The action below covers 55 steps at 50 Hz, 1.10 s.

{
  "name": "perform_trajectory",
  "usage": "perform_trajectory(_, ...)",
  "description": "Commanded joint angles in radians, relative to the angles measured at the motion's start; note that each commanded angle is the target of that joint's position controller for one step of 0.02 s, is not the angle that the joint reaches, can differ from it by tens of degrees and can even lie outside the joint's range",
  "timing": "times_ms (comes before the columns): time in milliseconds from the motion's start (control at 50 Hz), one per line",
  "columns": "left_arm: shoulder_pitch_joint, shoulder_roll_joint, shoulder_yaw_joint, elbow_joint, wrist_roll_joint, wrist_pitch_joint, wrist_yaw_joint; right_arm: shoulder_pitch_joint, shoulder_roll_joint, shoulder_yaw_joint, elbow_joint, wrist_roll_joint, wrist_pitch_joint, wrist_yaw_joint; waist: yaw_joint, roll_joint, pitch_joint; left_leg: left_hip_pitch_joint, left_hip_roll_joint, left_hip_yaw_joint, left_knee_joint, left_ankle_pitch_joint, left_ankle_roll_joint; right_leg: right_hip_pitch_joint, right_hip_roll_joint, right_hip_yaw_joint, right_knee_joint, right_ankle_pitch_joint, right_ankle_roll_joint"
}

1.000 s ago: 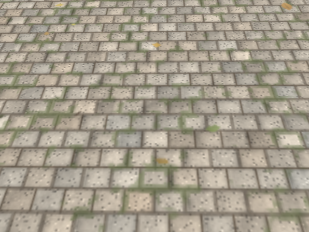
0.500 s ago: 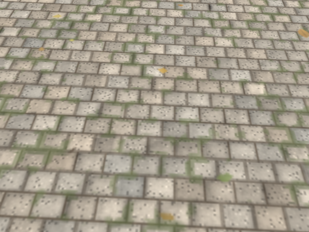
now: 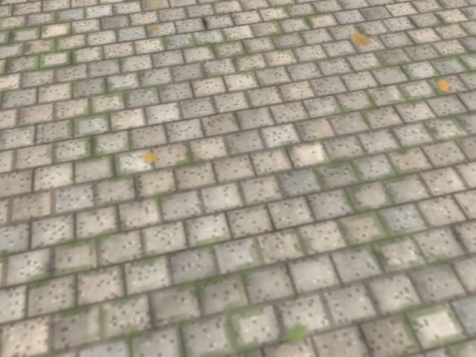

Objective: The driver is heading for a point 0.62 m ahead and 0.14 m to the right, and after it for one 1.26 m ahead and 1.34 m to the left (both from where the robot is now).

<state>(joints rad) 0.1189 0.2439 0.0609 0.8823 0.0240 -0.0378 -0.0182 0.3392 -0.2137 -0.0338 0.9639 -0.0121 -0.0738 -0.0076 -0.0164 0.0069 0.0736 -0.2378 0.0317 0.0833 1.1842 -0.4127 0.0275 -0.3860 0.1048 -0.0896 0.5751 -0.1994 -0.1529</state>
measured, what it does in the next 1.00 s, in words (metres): walks ahead, turning right: left foot, then right foot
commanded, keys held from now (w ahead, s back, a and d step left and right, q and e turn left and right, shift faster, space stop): w+e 0.78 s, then w+q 0.22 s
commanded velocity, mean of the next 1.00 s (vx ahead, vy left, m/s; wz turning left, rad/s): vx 0.50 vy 0.00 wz -0.49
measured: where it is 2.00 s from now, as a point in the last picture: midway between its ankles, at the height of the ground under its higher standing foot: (319, 185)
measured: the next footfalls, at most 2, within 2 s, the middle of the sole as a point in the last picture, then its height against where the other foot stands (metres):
left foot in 0.46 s outside the picture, level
right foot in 0.96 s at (330, 309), level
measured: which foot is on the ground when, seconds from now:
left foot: up 0.00-0.44, down 0.46-0.96, up 0.98-1.00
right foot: down 0.00-0.46, up 0.48-0.94, down 0.96-1.00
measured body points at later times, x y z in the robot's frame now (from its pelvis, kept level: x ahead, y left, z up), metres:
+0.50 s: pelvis +0.28 +0.02 +0.00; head +0.32 +0.02 +0.45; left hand +0.33 +0.31 -0.13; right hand +0.44 -0.26 -0.08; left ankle +0.41 +0.09 -0.72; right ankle +0.08 -0.03 -0.68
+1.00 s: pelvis +0.50 -0.10 +0.00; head +0.53 -0.13 +0.45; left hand +0.81 -0.02 -0.08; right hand +0.33 -0.29 -0.14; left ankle +0.42 +0.09 -0.69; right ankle +0.54 -0.21 -0.72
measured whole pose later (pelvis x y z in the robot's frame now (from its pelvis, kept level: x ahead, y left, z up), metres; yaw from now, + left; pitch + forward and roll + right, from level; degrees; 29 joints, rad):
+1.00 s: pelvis +0.50 -0.10 +0.00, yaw -28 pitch +2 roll +1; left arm 0.00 0.23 0.01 0.74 0.07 -0.05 -0.04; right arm 0.46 -0.22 -0.03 0.94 0.00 -0.05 0.01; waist -0.08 -0.01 0.05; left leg -0.06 0.07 0.15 0.66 -0.47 0.01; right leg -0.44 -0.01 -0.07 0.56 -0.13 -0.09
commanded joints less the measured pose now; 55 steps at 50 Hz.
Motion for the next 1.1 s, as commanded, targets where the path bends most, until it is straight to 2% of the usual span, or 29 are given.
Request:
perform_trajectory(20, 0.161, 0.137, 0.043, 0.013, -0.017, 0.003, 0.019, -0.072, -0.132, -0.027, -0.125, -0.004, -0.034, 0.005, 0.037, 0.038, -0.062, -0.429, 0.069, -0.116, 0.075, 0.087, -0.005, 0.368, -0.332, 0.477, -0.328, 0.242, -0.179)
perform_trajectory(40, 0.135, 0.112, 0.034, 0.011, -0.024, -0.004, 0.024, -0.054, -0.125, -0.026, -0.127, -0.024, -0.014, 0.006, 0.003, 0.029, -0.054, -0.365, 0.082, -0.118, 0.022, 0.092, -0.023, 0.295, -0.285, 0.417, -0.342, 0.304, -0.158)
perform_trajectory(80, 0.148, 0.121, 0.031, 0.011, -0.029, -0.023, 0.023, -0.043, -0.106, -0.024, -0.134, -0.039, 0.022, 0.015, -0.017, 0.005, -0.069, -0.319, 0.084, -0.104, -0.045, 0.095, -0.052, 0.246, -0.245, 0.369, -0.35, 0.379, -0.151)
perform_trajectory(140, 0.201, 0.161, 0.041, 0.016, -0.026, -0.031, 0.02, -0.137, -0.101, -0.022, -0.178, -0.037, 0.041, 0.021, 0.002, -0.023, -0.046, -0.364, 0.085, -0.079, -0.166, 0.193, -0.082, 0.213, -0.21, 0.349, -0.377, 0.36, -0.133)
perform_trajectory(260, 0.329, 0.161, 0.04, 0.024, -0.021, -0.022, 0.021, -0.358, -0.112, -0.015, -0.265, -0.026, 0.041, 0.026, 0.091, -0.06, -0.031, -0.464, 0.049, -0.085, -0.404, 0.369, -0.083, 0.346, -0.199, 0.396, -0.349, 0.375, -0.084)
perform_trajectory(340, 0.373, 0.172, 0.041, 0.022, -0.008, -0.017, 0.032, -0.456, -0.12, -0.005, -0.317, -0.018, 0.026, 0.031, 0.12, -0.073, -0.023, -0.45, 0.006, -0.088, -0.529, 0.365, -0.06, 0.43, -0.221, 0.44, -0.288, 0.461, -0.08)
perform_trajectory(380, 0.346, 0.188, 0.046, 0.009, -0.005, -0.018, 0.04, -0.423, -0.139, -0.007, -0.323, -0.014, 0.017, 0.029, 0.089, -0.087, -0.026, -0.35, -0.01, -0.104, -0.607, 0.335, -0.038, 0.424, -0.232, 0.466, -0.249, 0.497, -0.053)
perform_trajectory(420, 0.278, 0.213, 0.051, -0.013, -0.004, -0.024, 0.037, -0.254, -0.179, -0.023, -0.277, -0.01, 0.006, 0.016, 0.006, -0.089, -0.084, -0.078, -0.059, -0.09, -0.669, 0.264, -0.005, 0.345, -0.204, 0.454, -0.12, 0.654, -0.006)
perform_trajectory(440, 0.256, 0.214, 0.051, -0.018, -0.012, -0.031, 0.027, -0.109, -0.207, -0.036, -0.238, -0.013, -0.006, 0.004, -0.069, -0.038, -0.161, 0.126, -0.041, -0.098, -0.732, 0.298, 0.021, 0.286, -0.145, 0.412, 0.063, 0.651, 0.018)
perform_trajectory(460, 0.265, 0.149, 0.033, -0.048, -0.024, -0.041, 0.016, 0.047, -0.276, -0.052, -0.229, -0.036, -0.014, -0.015, -0.121, 0.054, -0.305, 0.365, 0.164, -0.299, -0.757, 0.108, 0.065, 0.156, -0.081, 0.351, 0.329, 0.391, 0.039)
perform_trajectory(480, 0.394, 0.056, 0.017, -0.072, -0.053, -0.036, 0.018, 0.04, -0.358, -0.07, -0.24, -0.052, -0.003, -0.017, -0.04, 0.298, -0.411, 0.572, 0.433, -0.758, -0.859, 0.068, 0.182, -0.142, 0.078, 0.235, 0.599, -0.357, 0.071)
perform_trajectory(500, 0.381, 0.147, 0.024, -0.048, -0.013, -0.022, 0.028, -0.023, -0.282, -0.064, -0.247, -0.033, 0.012, -0.012, -0.012, 0.174, -0.325, 0.459, 0.412, -0.838, -0.896, -0.073, 0.192, -0.236, -0.02, 0.228, 0.697, -0.317, 0.06)
perform_trajectory(520, 0.311, 0.158, 0.029, -0.047, -0.002, -0.014, 0.021, -0.092, -0.192, -0.043, -0.26, -0.024, 0.014, -0.009, -0.003, 0.063, -0.177, 0.306, 0.366, -0.669, -0.919, -0.074, 0.17, -0.236, -0.065, 0.214, 0.69, -0.215, 0.064)
perform_trajectory(540, 0.265, 0.142, 0.026, -0.054, -0.001, -0.011, 0.012, -0.128, -0.146, -0.03, -0.256, -0.024, 0.012, -0.005, 0.006, 0.019, -0.103, 0.204, 0.31, -0.52, -0.942, 0.039, 0.149, -0.216, -0.098, 0.198, 0.649, -0.155, 0.072)
perform_trajectory(580, 0.249, 0.119, 0.024, -0.06, 0.013, 0.011, -0.008, -0.109, -0.132, -0.024, -0.23, -0.02, 0.002, -0.006, 0.023, 0.092, -0.061, 0.111, 0.242, -0.332, -0.976, 0.215, 0.115, -0.172, -0.134, 0.178, 0.604, -0.126, 0.087)
perform_trajectory(660, 0.164, 0.09, 0.014, -0.105, 0.012, 0.036, -0.033, -0.051, -0.146, -0.033, -0.194, -0.004, -0.031, 0.007, 0.028, 0.096, -0.056, 0.121, 0.245, -0.185, -1.018, 0.414, 0.131, -0.242, -0.157, 0.157, 0.572, -0.052, 0.1)
perform_trajectory(720, 0.056, 0.079, 0.006, -0.149, 0.012, 0.036, -0.046, -0.018, -0.144, -0.036, -0.172, -0.006, -0.031, 0.008, 0.013, 0.085, -0.031, 0.146, 0.232, -0.084, -1.036, 0.467, 0.131, -0.313, -0.172, 0.135, 0.473, 0.043, 0.116)
perform_trajectory(780, -0.043, 0.055, -0.01, -0.186, 0.008, 0.028, -0.059, -0.002, -0.152, -0.039, -0.157, -0.007, -0.029, 0.008, -0.003, 0.082, -0.014, 0.146, 0.205, 0.016, -1.035, 0.505, 0.112, -0.272, -0.171, 0.086, 0.287, 0.158, 0.116)
perform_trajectory(820, -0.106, 0.036, -0.023, -0.206, 0.013, 0.023, -0.062, 0.043, -0.156, -0.037, -0.133, -0.008, -0.029, 0.01, -0.023, 0.078, 0.001, 0.128, 0.206, 0.035, -1.044, 0.523, 0.109, -0.193, -0.154, 0.059, 0.153, 0.161, 0.102)
perform_trajectory(880, -0.142, 0.053, -0.026, -0.213, 0.022, 0.019, -0.051, 0.102, -0.183, -0.039, -0.088, -0.003, -0.014, 0.012, -0.025, 0.084, 0.016, 0.202, 0.235, 0.014, -1.016, 0.632, 0.119, -0.131, -0.128, 0.019, 0.04, 0.071, 0.073)
perform_trajectory(920, -0.1, 0.07, -0.021, -0.196, 0.03, 0.007, -0.037, 0.114, -0.204, -0.04, -0.066, -0.001, -0.001, 0.012, 0.004, 0.093, -0.017, 0.26, 0.236, 0.004, -0.897, 0.883, 0.117, -0.036, -0.092, -0.006, -0.023, -0.007, 0.046)
perform_trajectory(940, 0.01, 0.083, -0.013, -0.159, 0.035, -0.006, -0.029, 0.111, -0.209, -0.038, -0.057, 0.002, 0.005, 0.011, 0.06, 0.081, -0.079, 0.256, 0.216, 0.017, -0.757, 0.968, 0.104, 0.105, -0.067, -0.008, -0.09, 0.011, 0.028)
perform_trajectory(960, 0.178, 0.118, 0.003, -0.097, 0.048, -0.021, -0.017, 0.107, -0.191, -0.031, -0.06, 0.008, 0.007, 0.012, 0.128, 0.046, -0.183, 0.152, 0.171, 0.04, -0.561, 0.862, 0.085, 0.35, -0.089, 0.019, -0.128, 0.051, 0.008)
perform_trajectory(980, 0.327, 0.22, 0.028, -0.078, 0.072, -0.028, 0.003, 0.11, -0.108, -0.006, -0.119, 0.026, 0.001, 0.021, 0.172, -0.113, -0.342, -0.127, 0.098, 0.065, -0.235, 0.453, 0.051, 0.667, -0.379, 0.34, -0.146, -0.044, -0.057)
perform_trajectory(1000, 0.333, 0.286, 0.044, -0.082, 0.041, -0.019, 0.015, 0.174, -0.074, -0.005, -0.135, 0.03, 0.007, 0.019, 0.133, -0.239, -0.435, -0.353, -0.042, -0.003, 0.02, -0.163, 0.034, 0.757, -0.593, 0.685, -0.253, 0.037, -0.131)
perform_trajectory(1020, 0.281, 0.237, 0.036, -0.081, 0.013, -0.017, 0.02, 0.084, -0.164, -0.035, -0.122, 0.014, 0.021, 0.007, 0.137, -0.087, -0.315, -0.4, 0.002, -0.128, 0.062, -0.084, 0.049, 0.632, -0.531, 0.568, -0.255, 0.058, -0.1)
perform_trajectory(1040, 0.207, 0.168, 0.016, -0.076, 0.007, -0.023, 0.02, 0.054, -0.138, -0.033, -0.129, 0.019, 0.017, 0.013, 0.09, -0.093, -0.174, -0.4, 0.039, -0.133, 0.018, 0.0, 0.052, 0.491, -0.474, 0.412, -0.29, 0.108, -0.061)
perform_trajectory(1060, 0.157, 0.112, 0.002, -0.075, 0.005, -0.03, 0.016, 0.059, -0.121, -0.033, -0.112, 0.016, 0.019, 0.016, 0.058, -0.084, -0.112, -0.368, 0.062, -0.124, -0.035, 0.052, 0.049, 0.395, -0.424, 0.318, -0.334, 0.124, -0.019)
perform_trajectory(1100, 0.116, 0.066, -0.012, -0.069, -0.004, -0.044, 0.021, 0.105, -0.095, -0.035, -0.082, -0.012, 0.046, 0.029, 0.008, -0.119, -0.063, -0.298, 0.075, -0.115, -0.066, 0.116, 0.029, 0.279, -0.365, 0.197, -0.392, 0.138, 0.024)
